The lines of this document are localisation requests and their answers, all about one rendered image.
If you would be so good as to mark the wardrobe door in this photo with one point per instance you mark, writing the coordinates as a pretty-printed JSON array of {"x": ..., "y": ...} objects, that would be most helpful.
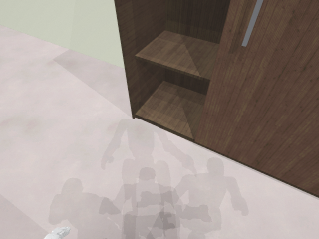
[{"x": 262, "y": 102}]

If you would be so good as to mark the robot left hand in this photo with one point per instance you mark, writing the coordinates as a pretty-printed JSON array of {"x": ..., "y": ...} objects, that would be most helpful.
[{"x": 59, "y": 233}]

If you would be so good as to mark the handle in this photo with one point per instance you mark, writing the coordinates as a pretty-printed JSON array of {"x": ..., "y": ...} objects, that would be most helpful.
[{"x": 252, "y": 22}]

